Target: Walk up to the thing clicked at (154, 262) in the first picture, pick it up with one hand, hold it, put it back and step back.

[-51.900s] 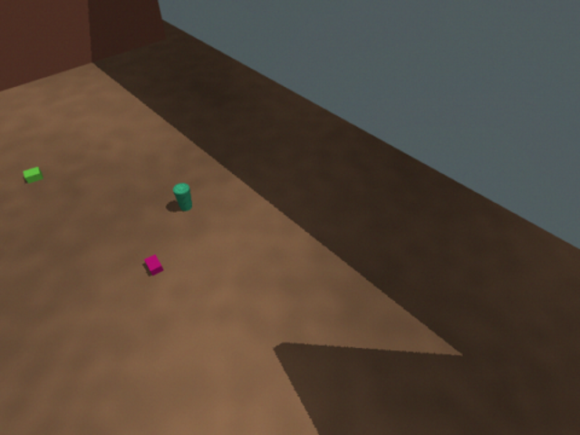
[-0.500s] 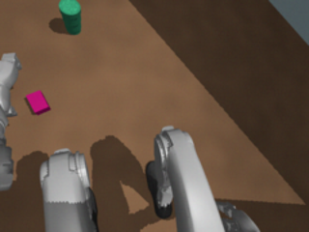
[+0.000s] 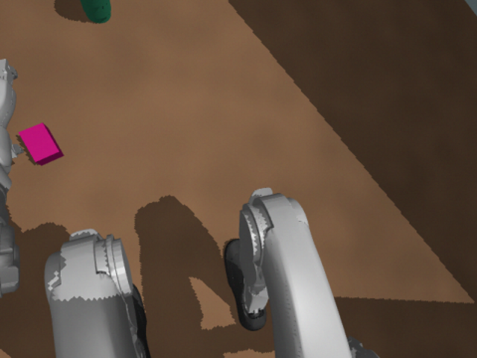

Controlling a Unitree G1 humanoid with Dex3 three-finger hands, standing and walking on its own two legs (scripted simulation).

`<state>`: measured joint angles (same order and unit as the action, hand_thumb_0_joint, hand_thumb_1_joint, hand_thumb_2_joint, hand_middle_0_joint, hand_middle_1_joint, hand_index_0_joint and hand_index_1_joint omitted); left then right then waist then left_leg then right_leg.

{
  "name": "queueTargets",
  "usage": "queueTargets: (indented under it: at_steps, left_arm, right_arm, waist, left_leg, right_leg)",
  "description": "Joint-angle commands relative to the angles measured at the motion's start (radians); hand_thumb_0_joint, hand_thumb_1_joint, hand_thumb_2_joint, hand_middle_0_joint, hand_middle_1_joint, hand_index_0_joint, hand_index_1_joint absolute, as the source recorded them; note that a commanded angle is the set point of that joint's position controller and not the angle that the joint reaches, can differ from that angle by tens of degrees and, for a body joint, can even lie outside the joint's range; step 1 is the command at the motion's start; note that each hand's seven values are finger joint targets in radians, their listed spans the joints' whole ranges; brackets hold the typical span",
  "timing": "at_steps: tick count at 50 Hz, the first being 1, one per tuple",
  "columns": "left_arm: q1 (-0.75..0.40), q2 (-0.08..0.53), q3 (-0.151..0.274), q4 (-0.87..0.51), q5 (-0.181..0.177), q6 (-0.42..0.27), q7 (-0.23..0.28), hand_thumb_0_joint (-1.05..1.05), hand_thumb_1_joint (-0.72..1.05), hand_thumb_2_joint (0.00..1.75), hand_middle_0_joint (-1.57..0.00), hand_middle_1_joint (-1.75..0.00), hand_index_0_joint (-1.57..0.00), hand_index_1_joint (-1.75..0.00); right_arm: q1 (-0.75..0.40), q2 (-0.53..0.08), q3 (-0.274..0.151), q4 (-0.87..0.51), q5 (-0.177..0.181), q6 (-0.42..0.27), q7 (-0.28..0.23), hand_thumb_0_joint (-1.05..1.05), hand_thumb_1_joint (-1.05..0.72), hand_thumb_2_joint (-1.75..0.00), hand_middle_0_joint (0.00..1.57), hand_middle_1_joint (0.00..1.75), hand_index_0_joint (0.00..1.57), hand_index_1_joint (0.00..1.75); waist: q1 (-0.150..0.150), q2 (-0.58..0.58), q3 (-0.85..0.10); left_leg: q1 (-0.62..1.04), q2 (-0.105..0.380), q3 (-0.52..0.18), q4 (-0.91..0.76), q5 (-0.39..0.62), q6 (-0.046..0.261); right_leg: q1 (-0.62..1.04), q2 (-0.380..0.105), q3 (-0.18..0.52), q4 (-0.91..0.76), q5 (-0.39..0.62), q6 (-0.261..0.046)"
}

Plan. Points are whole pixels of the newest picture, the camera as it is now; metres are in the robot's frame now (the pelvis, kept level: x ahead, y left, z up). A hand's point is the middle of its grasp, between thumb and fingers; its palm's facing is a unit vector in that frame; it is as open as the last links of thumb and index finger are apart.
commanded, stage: home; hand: left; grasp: from above
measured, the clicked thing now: (42, 144) +0.51 +0.26 -0.32
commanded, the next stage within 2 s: none
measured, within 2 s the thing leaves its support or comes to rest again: neither
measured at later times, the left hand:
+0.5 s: hand out of the picture +0.33 +0.25 +0.05, palm faces -0.19 -0.73 -0.65, open 7.6 cm
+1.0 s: hand out of the picture +0.25 +0.21 +0.26, palm faces +0.17 -0.96 -0.23, open 7.4 cm
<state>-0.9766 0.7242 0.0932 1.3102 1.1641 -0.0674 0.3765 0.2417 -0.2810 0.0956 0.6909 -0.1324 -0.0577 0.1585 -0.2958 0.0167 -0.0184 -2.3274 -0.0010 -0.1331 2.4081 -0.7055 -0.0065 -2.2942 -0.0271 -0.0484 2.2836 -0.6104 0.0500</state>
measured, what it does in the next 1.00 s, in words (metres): rises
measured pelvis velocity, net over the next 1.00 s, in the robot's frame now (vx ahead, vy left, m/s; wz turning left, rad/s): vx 0.06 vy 0.00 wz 0.12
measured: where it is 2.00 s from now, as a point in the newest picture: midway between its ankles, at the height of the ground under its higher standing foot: (194, 324)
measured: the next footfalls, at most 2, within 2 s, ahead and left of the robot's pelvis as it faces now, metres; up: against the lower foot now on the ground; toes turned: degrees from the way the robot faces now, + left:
none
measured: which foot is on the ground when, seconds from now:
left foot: down 0.00-1.00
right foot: down 0.00-1.00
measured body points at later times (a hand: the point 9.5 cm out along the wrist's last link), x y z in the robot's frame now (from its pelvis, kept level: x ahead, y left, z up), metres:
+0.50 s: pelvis +0.00 +0.00 +0.16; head +0.16 +0.04 +0.58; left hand +0.33 +0.29 +0.09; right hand +0.21 -0.25 +0.06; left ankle +0.07 +0.12 -0.30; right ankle +0.11 -0.13 -0.30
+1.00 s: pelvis +0.06 +0.00 +0.34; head +0.12 +0.03 +0.78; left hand +0.24 +0.26 +0.28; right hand +0.23 -0.22 +0.26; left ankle +0.07 +0.12 -0.30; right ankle +0.11 -0.13 -0.30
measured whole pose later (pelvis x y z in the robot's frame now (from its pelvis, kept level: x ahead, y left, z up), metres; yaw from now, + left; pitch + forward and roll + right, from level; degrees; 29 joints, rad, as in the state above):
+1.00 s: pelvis +0.06 +0.00 +0.34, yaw +7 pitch +17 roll -3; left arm 0.27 0.23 0.05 0.07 -0.05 0.40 0.09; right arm 0.26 -0.21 0.06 0.55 0.04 -0.14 -0.15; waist -0.07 0.03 -0.18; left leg -0.99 0.03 -0.06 1.24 -0.55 -0.01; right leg -0.97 -0.03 -0.06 1.16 -0.49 0.03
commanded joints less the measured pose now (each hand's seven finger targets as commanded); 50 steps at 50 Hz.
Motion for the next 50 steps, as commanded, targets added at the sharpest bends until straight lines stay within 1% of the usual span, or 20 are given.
queueTargets:
  at_steps: [1, 5, 7, 8, 10, 12, 13, 16, 19, 22, 28, 29, 31, 32, 33, 35, 36, 42, 44, 50]
  left_arm:
    - [-0.224, 0.209, 0.030, -0.312, -0.125, 0.035, -0.043, 0.00, 0.21, 0.84, -0.20, -0.48, -0.19, -0.49]
    - [-0.084, 0.124, 0.020, -0.455, -0.260, 0.055, -0.140, 0.00, 0.50, 0.78, -0.18, -0.31, -0.18, -0.31]
    - [0.045, 0.078, 0.025, -0.510, -0.333, 0.075, -0.185, 0.00, 0.66, 0.81, -0.18, -0.28, -0.18, -0.28]
    - [0.108, 0.040, 0.018, -0.504, -0.366, 0.085, -0.206, 0.00, 0.74, 0.87, -0.19, -0.29, -0.19, -0.29]
    - [0.160, -0.020, -0.011, -0.601, -0.435, 0.089, -0.247, 0.00, 0.90, 0.90, -0.20, -0.30, -0.20, -0.30]
    - [0.214, -0.048, -0.015, -0.701, -0.501, 0.094, -0.274, 0.00, 0.90, 0.90, -0.20, -0.30, -0.20, -0.30]
    - [0.228, -0.050, -0.011, -0.768, -0.531, 0.096, -0.281, 0.00, 0.90, 0.90, -0.20, -0.30, -0.20, -0.30]
    - [0.268, -0.104, -0.027, -0.899, -0.601, 0.110, -0.290, 0.00, 0.90, 0.90, -0.20, -0.30, -0.20, -0.30]
    - [0.340, -0.121, -0.011, -0.958, -0.663, 0.130, -0.278, 0.00, 0.90, 0.90, -0.20, -0.30, -0.20, -0.30]
    - [0.438, -0.176, -0.025, -1.026, -0.734, 0.161, -0.270, 0.00, 0.90, 0.90, -0.20, -0.30, -0.20, -0.30]
    - [0.642, -0.234, -0.028, -1.138, -0.901, 0.246, -0.274, 0.00, 0.90, 0.90, -0.20, -0.30, -0.20, -0.30]
    - [0.659, -0.227, -0.011, -1.169, -0.934, 0.256, -0.271, 0.00, 0.90, 0.90, -0.20, -0.30, -0.20, -0.30]
    - [0.725, -0.264, -0.028, -1.192, -0.994, 0.277, -0.273, 0.00, 0.90, 0.90, -0.20, -0.30, -0.20, -0.30]
    - [0.745, -0.263, -0.021, -1.220, -1.018, 0.285, -0.274, 0.00, 0.90, 0.90, -0.20, -0.30, -0.20, -0.30]
    - [0.778, -0.257, -0.005, -1.244, -1.040, 0.296, -0.272, 0.00, 0.90, 0.90, -0.20, -0.30, -0.20, -0.30]
    - [0.852, -0.286, -0.016, -1.262, -1.074, 0.315, -0.270, 0.00, 0.90, 0.90, -0.20, -0.30, -0.20, -0.30]
    - [0.893, -0.291, 0.001, -1.273, -1.092, 0.325, -0.265, 0.00, 0.90, 0.90, -0.20, -0.30, -0.20, -0.30]
    - [1.043, -0.355, 0.006, -1.353, -1.176, 0.389, -0.268, 0.00, 0.90, 0.90, -0.20, -0.30, -0.20, -0.30]
    - [1.109, -0.364, 0.017, -1.390, -1.195, 0.404, -0.271, 0.00, 0.90, 0.90, -0.20, -0.30, -0.20, -0.30]
    - [1.276, -0.401, 0.013, -1.492, -1.227, 0.440, -0.285, 0.00, 0.90, 0.90, -0.20, -0.30, -0.20, -0.30]
  right_arm:
    - [0.235, -0.275, -0.148, -0.024, 0.034, 0.002, -0.012, 0.00, -0.89, -0.90, 0.20, 0.30, 0.20, 0.30]
    - [0.213, -0.266, -0.185, -0.055, 0.073, 0.031, -0.023, 0.00, -0.90, -0.90, 0.20, 0.30, 0.20, 0.30]
    - [0.186, -0.248, -0.190, -0.078, 0.095, 0.044, -0.030, 0.00, -0.90, -0.90, 0.20, 0.30, 0.20, 0.30]
    - [0.165, -0.247, -0.191, -0.092, 0.098, 0.050, -0.034, 0.00, -0.90, -0.90, 0.20, 0.30, 0.20, 0.30]
    - [0.132, -0.232, -0.194, -0.116, 0.110, 0.055, -0.047, 0.00, -0.90, -0.90, 0.20, 0.30, 0.20, 0.30]
    - [0.094, -0.223, -0.201, -0.139, 0.120, 0.054, -0.062, 0.00, -0.90, -0.90, 0.20, 0.30, 0.20, 0.30]
    - [0.080, -0.218, -0.205, -0.143, 0.123, 0.054, -0.071, 0.00, -0.90, -0.90, 0.20, 0.30, 0.20, 0.30]
    - [0.026, -0.192, -0.205, -0.163, 0.135, 0.045, -0.090, 0.00, -0.90, -0.90, 0.20, 0.30, 0.20, 0.30]
    - [-0.012, -0.175, -0.197, -0.171, 0.147, 0.027, -0.115, 0.00, -0.90, -0.90, 0.20, 0.30, 0.20, 0.30]
    - [-0.045, -0.160, -0.191, -0.182, 0.154, 0.002, -0.144, 0.00, -0.90, -0.90, 0.20, 0.30, 0.20, 0.30]
    - [-0.107, -0.136, -0.168, -0.219, 0.168, -0.035, -0.192, 0.00, -0.90, -0.90, 0.20, 0.30, 0.20, 0.30]
    - [-0.118, -0.131, -0.162, -0.229, 0.169, -0.041, -0.200, 0.00, -0.90, -0.90, 0.20, 0.30, 0.20, 0.30]
    - [-0.133, -0.116, -0.151, -0.245, 0.170, -0.055, -0.211, 0.00, -0.90, -0.90, 0.20, 0.30, 0.20, 0.30]
    - [-0.130, -0.114, -0.149, -0.243, 0.171, -0.061, -0.219, 0.00, -0.90, -0.90, 0.20, 0.30, 0.20, 0.30]
    - [-0.124, -0.111, -0.148, -0.255, 0.173, -0.066, -0.225, 0.00, -0.90, -0.90, 0.20, 0.30, 0.20, 0.30]
    - [-0.113, -0.097, -0.135, -0.257, 0.177, -0.075, -0.238, 0.00, -0.90, -0.90, 0.20, 0.30, 0.20, 0.30]
    - [-0.107, -0.089, -0.129, -0.269, 0.178, -0.079, -0.246, 0.00, -0.90, -0.90, 0.20, 0.30, 0.20, 0.30]
    - [-0.065, -0.068, -0.103, -0.267, 0.177, -0.110, -0.294, 0.00, -0.90, -0.90, 0.20, 0.30, 0.20, 0.30]
    - [-0.043, -0.062, -0.103, -0.271, 0.175, -0.122, -0.311, 0.00, -0.90, -0.90, 0.20, 0.30, 0.20, 0.30]
    - [-0.008, -0.051, -0.095, -0.299, 0.165, -0.153, -0.341, 0.00, -0.90, -0.90, 0.20, 0.30, 0.20, 0.30]
  waist:
    - [0.073, 0.364, -0.971]
    - [0.109, 0.267, -0.918]
    - [0.133, 0.206, -0.862]
    - [0.128, 0.150, -0.789]
    - [0.130, 0.115, -0.755]
    - [0.149, 0.123, -0.739]
    - [0.165, 0.120, -0.735]
    - [0.167, 0.155, -0.728]
    - [0.182, 0.148, -0.730]
    - [0.185, 0.141, -0.708]
    - [0.196, 0.112, -0.627]
    - [0.201, 0.093, -0.622]
    - [0.193, 0.072, -0.571]
    - [0.196, 0.103, -0.573]
    - [0.206, 0.105, -0.588]
    - [0.203, 0.094, -0.544]
    - [0.212, 0.072, -0.531]
    - [0.217, 0.073, -0.463]
    - [0.221, 0.081, -0.453]
    - [0.236, 0.078, -0.351]
  left_leg:
    - [0.623, -0.019, 0.127, -0.351, 0.295, 0.029]
    - [0.624, -0.021, 0.116, -0.430, 0.254, 0.035]
    - [0.619, -0.020, 0.102, -0.484, 0.226, 0.040]
    - [0.587, -0.021, 0.093, -0.503, 0.188, 0.042]
    - [0.602, -0.019, 0.083, -0.549, 0.156, 0.043]
    - [0.667, -0.014, 0.064, -0.609, 0.126, 0.037]
    - [0.706, -0.012, 0.060, -0.634, 0.107, 0.035]
    - [0.792, -0.004, 0.053, -0.708, 0.093, 0.030]
    - [0.871, 0.001, 0.051, -0.775, 0.076, 0.030]
    - [0.951, 0.000, 0.053, -0.841, 0.069, 0.026]
    - [1.071, 0.004, 0.040, -0.992, 0.029, 0.026]
    - [1.087, 0.003, 0.035, -1.013, 0.001, 0.031]
    - [1.115, 0.004, 0.040, -1.060, -0.014, 0.033]
    - [1.161, 0.006, 0.039, -1.086, 0.020, 0.028]
    - [1.202, 0.007, 0.037, -1.107, 0.043, 0.026]
    - [1.252, 0.011, 0.024, -1.155, 0.095, 0.022]
    - [1.267, 0.009, 0.023, -1.178, 0.092, 0.025]
    - [1.431, 0.015, 0.033, -1.303, 0.245, 0.016]
    - [1.488, 0.012, 0.047, -1.334, 0.331, 0.015]
    - [1.603, 0.010, 0.059, -1.469, 0.368, 0.010]
  right_leg:
    - [0.598, 0.037, -0.078, -0.269, 0.257, -0.088]
    - [0.620, 0.036, -0.068, -0.345, 0.214, -0.095]
    - [0.643, 0.033, -0.062, -0.389, 0.199, -0.088]
    - [0.637, 0.034, -0.061, -0.415, 0.166, -0.088]
    - [0.653, 0.033, -0.053, -0.463, 0.138, -0.087]
    - [0.658, 0.028, -0.047, -0.497, 0.111, -0.087]
    - [0.667, 0.026, -0.044, -0.524, 0.093, -0.087]
    - [0.706, 0.023, -0.032, -0.570, 0.098, -0.085]
    - [0.766, 0.022, -0.026, -0.626, 0.096, -0.079]
    - [0.826, 0.019, -0.018, -0.700, 0.082, -0.077]
    - [0.962, 0.018, -0.002, -0.848, 0.043, -0.070]
    - [0.996, 0.019, 0.004, -0.879, 0.025, -0.066]
    - [1.037, 0.021, 0.009, -0.935, 0.007, -0.065]
    - [1.055, 0.018, 0.012, -0.945, 0.033, -0.066]
    - [1.089, 0.020, 0.011, -0.966, 0.048, -0.066]
    - [1.138, 0.019, 0.005, -1.007, 0.088, -0.064]
    - [1.179, 0.020, 0.008, -1.039, 0.088, -0.063]
    - [1.358, 0.025, 0.008, -1.178, 0.201, -0.063]
    - [1.429, 0.029, 0.007, -1.225, 0.265, -0.064]
    - [1.570, 0.036, -0.007, -1.363, 0.298, -0.058]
